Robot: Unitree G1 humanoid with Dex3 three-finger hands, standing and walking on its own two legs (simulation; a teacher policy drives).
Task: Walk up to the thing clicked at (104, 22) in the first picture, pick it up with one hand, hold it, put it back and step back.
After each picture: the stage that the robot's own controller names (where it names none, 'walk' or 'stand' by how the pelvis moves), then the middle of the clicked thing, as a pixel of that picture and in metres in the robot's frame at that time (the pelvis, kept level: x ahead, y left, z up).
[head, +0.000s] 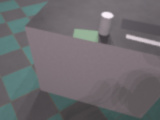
stand; (105, 24) +0.80 -0.12 -0.01
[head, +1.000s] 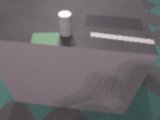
walk; (65, 23) +0.72 +0.12 +0.02
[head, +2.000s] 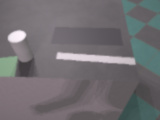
walk; (21, 46) +0.50 +0.26 +0.03
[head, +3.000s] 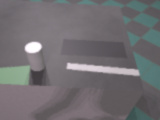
stand; (35, 57) +0.51 +0.21 +0.00
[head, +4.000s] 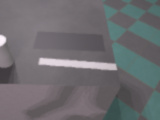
stand; (1, 52) +0.47 +0.32 +0.02
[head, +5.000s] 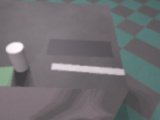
stand; (18, 57) +0.49 +0.29 +0.00
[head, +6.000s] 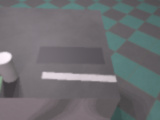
stand; (7, 67) +0.45 +0.31 -0.01
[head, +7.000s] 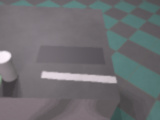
stand; (6, 66) +0.45 +0.31 -0.01
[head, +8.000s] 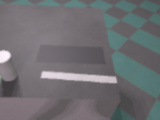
stand; (5, 66) +0.45 +0.31 -0.01
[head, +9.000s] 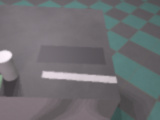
stand; (7, 66) +0.45 +0.31 -0.01
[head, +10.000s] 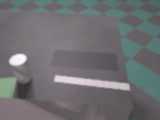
rise first; (21, 69) +0.45 +0.29 +0.00
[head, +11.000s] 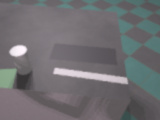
go down; (21, 60) +0.48 +0.29 +0.00
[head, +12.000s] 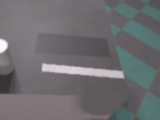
go down; (1, 57) +0.44 +0.27 +0.02
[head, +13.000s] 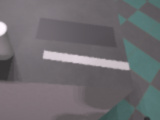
close in; out of the picture +0.46 +0.27 +0.05
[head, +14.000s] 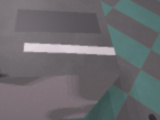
close; out of the picture +0.48 +0.30 +0.07
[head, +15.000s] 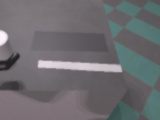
lift; (1, 51) +0.41 +0.24 +0.11
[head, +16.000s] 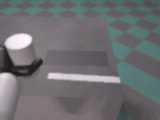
lift; (24, 57) +0.34 +0.17 +0.20
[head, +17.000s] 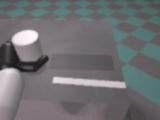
hold; (30, 53) +0.34 +0.16 +0.21
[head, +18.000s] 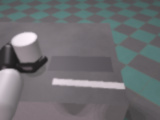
hold; (30, 55) +0.34 +0.16 +0.21
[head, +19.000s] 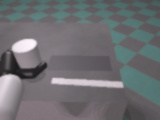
hold; (30, 61) +0.34 +0.16 +0.19
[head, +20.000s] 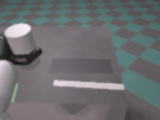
crouch; (24, 47) +0.34 +0.17 +0.25
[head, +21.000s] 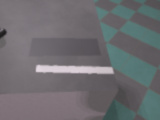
lower; out of the picture +0.47 +0.27 +0.16
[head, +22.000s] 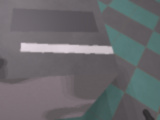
lower; out of the picture +0.49 +0.27 +0.07
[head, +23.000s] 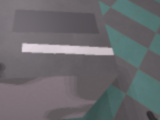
lower; out of the picture +0.47 +0.28 +0.07
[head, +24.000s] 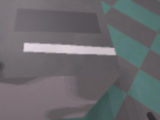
lower; out of the picture +0.47 +0.29 +0.07
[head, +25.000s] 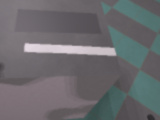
loosen; out of the picture +0.47 +0.29 +0.07
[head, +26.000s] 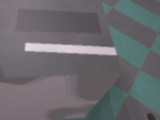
withdraw; out of the picture +0.47 +0.29 +0.07
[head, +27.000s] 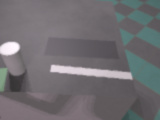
sink last; (13, 59) +0.44 +0.27 +0.04
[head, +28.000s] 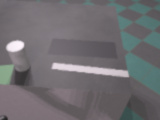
stand; (19, 56) +0.48 +0.29 +0.03
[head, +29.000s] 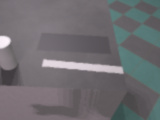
stand; (5, 53) +0.47 +0.29 +0.05
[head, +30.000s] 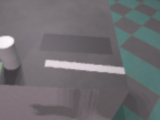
stand; (8, 53) +0.47 +0.28 +0.05
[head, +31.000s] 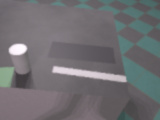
stand; (20, 59) +0.48 +0.27 +0.01
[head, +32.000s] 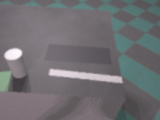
stand; (17, 63) +0.48 +0.28 -0.01
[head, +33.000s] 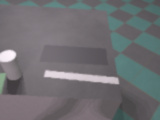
stand; (11, 65) +0.46 +0.30 -0.01
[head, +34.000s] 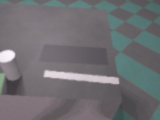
stand; (10, 65) +0.46 +0.30 -0.01
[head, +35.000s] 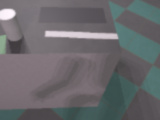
walk; (11, 25) +0.58 +0.31 +0.02
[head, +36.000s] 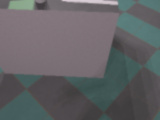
walk; out of the picture +0.93 +0.29 +0.01
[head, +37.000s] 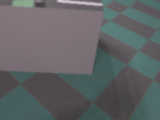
stand; out of the picture +1.12 +0.30 +0.01
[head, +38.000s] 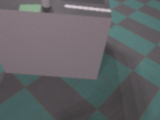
stand; out of the picture +1.07 +0.27 -0.01
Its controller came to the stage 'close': yes
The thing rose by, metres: 0.24
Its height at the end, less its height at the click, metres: +0.00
